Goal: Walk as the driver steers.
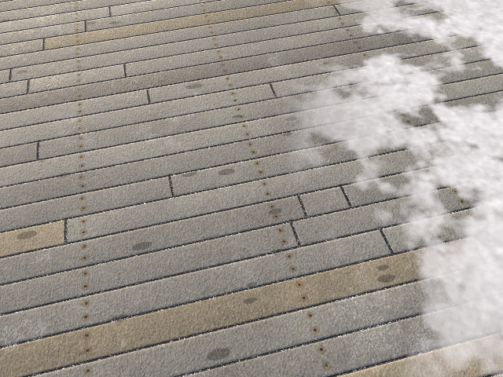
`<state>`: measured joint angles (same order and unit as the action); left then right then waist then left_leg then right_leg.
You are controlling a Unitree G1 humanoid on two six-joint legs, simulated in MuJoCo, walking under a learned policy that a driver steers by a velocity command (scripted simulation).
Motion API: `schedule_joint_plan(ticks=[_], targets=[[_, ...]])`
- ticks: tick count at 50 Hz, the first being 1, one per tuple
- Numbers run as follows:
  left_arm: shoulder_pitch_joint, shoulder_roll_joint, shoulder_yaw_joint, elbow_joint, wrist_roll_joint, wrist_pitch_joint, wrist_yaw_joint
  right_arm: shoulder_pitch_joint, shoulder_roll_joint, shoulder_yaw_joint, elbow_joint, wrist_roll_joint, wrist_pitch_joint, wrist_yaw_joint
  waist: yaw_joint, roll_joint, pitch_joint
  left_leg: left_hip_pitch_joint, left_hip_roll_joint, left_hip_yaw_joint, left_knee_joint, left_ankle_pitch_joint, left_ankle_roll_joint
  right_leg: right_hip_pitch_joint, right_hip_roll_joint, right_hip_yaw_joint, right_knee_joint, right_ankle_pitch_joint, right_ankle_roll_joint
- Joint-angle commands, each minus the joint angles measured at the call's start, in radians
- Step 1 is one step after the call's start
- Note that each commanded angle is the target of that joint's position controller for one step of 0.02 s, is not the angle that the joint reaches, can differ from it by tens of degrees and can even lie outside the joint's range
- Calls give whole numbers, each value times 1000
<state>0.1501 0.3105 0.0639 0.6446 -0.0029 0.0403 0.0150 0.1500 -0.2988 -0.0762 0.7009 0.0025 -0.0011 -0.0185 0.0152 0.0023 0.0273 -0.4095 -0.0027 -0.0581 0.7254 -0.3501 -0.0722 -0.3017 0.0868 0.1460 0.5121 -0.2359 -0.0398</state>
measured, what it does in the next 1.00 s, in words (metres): walks ahead, turning left: left foot, then left foot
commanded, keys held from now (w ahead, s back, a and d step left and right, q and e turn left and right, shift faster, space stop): no key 0.12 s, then q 0.24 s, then w+q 0.60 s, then w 0.04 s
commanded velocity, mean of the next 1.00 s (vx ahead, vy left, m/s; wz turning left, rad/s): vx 0.21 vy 0.00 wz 0.31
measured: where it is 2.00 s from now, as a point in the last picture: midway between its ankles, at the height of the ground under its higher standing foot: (152, 279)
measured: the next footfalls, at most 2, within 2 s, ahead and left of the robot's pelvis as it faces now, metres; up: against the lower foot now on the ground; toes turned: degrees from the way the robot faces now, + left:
left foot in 0.06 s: +0.06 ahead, +0.14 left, +0.00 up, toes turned -3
left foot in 0.72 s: +0.14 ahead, +0.21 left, +0.00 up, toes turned +17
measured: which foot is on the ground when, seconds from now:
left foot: up 0.00-0.04, down 0.06-0.42, up 0.44-0.70, down 0.72-1.00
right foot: down 0.00-0.72, up 0.74-1.00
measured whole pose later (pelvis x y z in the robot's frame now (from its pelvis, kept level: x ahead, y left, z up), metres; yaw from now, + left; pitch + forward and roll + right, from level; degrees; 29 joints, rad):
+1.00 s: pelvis +0.18 +0.16 +0.01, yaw +23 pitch +2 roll -2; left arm 0.09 0.31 0.06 0.68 0.01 -0.10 -0.02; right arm 0.42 -0.27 -0.03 0.67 0.01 -0.05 -0.01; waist -0.06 -0.03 0.02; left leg -0.12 -0.07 -0.09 0.34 -0.25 0.09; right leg -0.67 -0.05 0.06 0.80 -0.05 0.04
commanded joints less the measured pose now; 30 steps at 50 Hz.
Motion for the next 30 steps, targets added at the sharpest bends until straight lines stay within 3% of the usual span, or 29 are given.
schedule_joint_plan(ticks=[1, 2, 3, 4, 5, 6, 7, 8, 9, 11, 15, 18, 19, 20, 21, 22, 23, 24, 25, 26, 28, 30], targets=[[-29, 140, 30, -56, -5, -8, -2, -2, -80, -20, -76, 3, -27, 12, -12, -151, -106, 98, -1, 19, -182, 64, 26, 94, -249, 265, -82, 293, -165], [-34, 120, 21, -53, -9, -8, 0, 23, -70, -17, -69, -4, -33, 16, -36, -137, -104, 185, 5, 19, -326, 197, 44, 67, -221, 257, -68, 253, -130], [3, 89, 10, -47, 1, -15, 1, 30, -103, -20, -77, -21, -37, 14, -24, -83, -118, 283, 86, -51, -358, 333, 71, 17, -181, 231, -37, 141, -72], [73, 62, 3, -42, 24, -24, -1, 23, -179, -32, -93, -36, -35, 8, 37, 111, -142, 346, 244, -197, -347, 555, 145, -46, -71, 114, 94, -82, -11], [53, 74, 8, -49, 15, -29, 1, -13, -133, -16, -76, -48, -35, 12, 51, 231, -113, 236, 312, -294, -377, 514, 269, -48, -39, 16, 104, -213, 35], [44, 113, 18, -35, 19, -28, 5, -56, -78, 2, -95, -38, -38, 15, 40, 190, -95, 207, 289, -274, -392, 440, 284, -6, -67, 2, 117, -202, 63], [23, 90, 15, -31, 23, -27, 6, -62, -59, 11, -87, -32, -41, 18, 38, 175, -98, 201, 231, -233, -379, 370, 238, 34, -82, -6, 49, -113, 68], [21, 57, 6, -16, 31, -20, 5, -57, -60, 14, -83, -25, -45, 23, 34, 162, -97, 179, 173, -179, -363, 306, 187, 99, -91, 1, -22, -24, 71], [11, 62, 8, -13, 36, -15, 1, -37, -69, 12, -76, -17, -48, 25, 16, 142, -82, 144, 142, -152, -361, 234, 152, 139, -93, 6, -45, 35, 66], [10, 77, 13, -8, 28, -16, -6, -22, -98, 11, -81, -13, -46, 27, 7, 81, -36, 101, 97, -116, -355, 138, 119, 134, -91, -11, -35, 45, 31], [17, 88, 29, -5, 23, -31, 8, -30, -138, -4, -121, 7, -32, 21, 4, 68, -43, 116, 100, -171, -294, 258, 160, 99, -86, -57, 3, 65, 29], [38, 82, 40, -6, 16, -37, 13, -24, -140, -12, -149, 14, -15, 14, 0, 36, -72, 101, 85, -199, -235, 309, 177, 102, -92, -76, 24, 79, 25], [56, 77, 42, -8, 17, -38, 13, -17, -124, -10, -154, 15, -9, 12, 7, 16, -98, 80, 61, -187, -210, 203, 173, 123, -100, -71, 2, -20, 14], [74, 78, 45, -10, 18, -40, 11, -18, -101, -5, -163, 18, -4, 12, 16, -29, -92, 15, 20, -150, -164, 36, 161, 143, -128, -33, -42, -173, -15], [116, 91, 50, -4, 14, -43, 10, -23, -75, 1, -176, 19, -2, 13, 32, -109, -70, -107, -34, -78, -71, -156, 137, 193, -202, 71, -116, -338, -73], [156, 134, 59, 5, 6, -51, 8, -42, -58, 5, -194, 24, -6, 17, 45, -208, -30, -223, -67, 18, 83, -177, 120, 225, -355, 270, -235, -471, -164], [172, 155, 63, 2, 11, -68, 10, -93, -84, -1, -220, 25, -12, 21, 71, -221, 22, -338, 1, 2, 269, -213, 113, 218, -478, 415, -301, -469, -237], [177, 149, 59, 4, 12, -84, 15, -99, -105, -12, -225, 29, -15, 25, 63, -144, 48, -403, 36, -41, 376, -207, 112, 216, -507, 437, -305, -430, -254], [153, 140, 55, -1, 3, -94, 19, -71, -100, -13, -216, 28, -15, 27, 41, -99, 42, -434, 61, -59, 403, -164, 108, 245, -487, 375, -297, -396, -227], [131, 138, 53, -3, -7, -96, 20, -61, -87, -8, -213, 27, -15, 33, 35, -95, 42, -442, 80, -54, 375, -124, 101, 262, -458, 298, -304, -352, -194], [107, 149, 54, -1, -7, -93, 17, -71, -72, 1, -214, 17, -15, 46, 42, -103, 31, -335, 94, 13, 283, -50, 83, 208, -388, 111, -319, -197, -144], [81, 165, 60, 0, -5, -96, 7, -64, -51, 11, -213, 19, -19, 59, 37, -121, 12, -161, 90, 67, 156, -4, 77, 115, -333, -45, -312, -86, -112]])
Keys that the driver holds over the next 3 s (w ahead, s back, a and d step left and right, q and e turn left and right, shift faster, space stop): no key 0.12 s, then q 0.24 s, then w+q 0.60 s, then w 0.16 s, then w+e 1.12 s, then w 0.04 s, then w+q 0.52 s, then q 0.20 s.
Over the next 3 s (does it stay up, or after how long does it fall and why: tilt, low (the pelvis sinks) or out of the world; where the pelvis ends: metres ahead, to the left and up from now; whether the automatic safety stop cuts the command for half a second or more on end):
stays up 1.27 0.35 0.00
